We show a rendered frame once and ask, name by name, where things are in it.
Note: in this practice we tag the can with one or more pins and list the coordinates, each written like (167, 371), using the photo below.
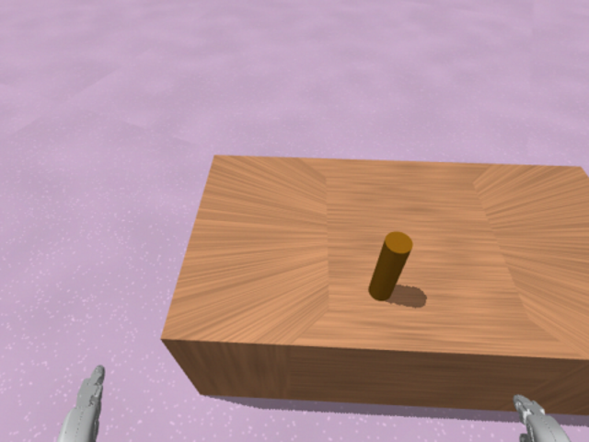
(395, 251)

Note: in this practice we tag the left robot hand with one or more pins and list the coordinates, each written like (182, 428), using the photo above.
(81, 423)

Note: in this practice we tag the right robot hand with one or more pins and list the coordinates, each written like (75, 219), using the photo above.
(540, 427)

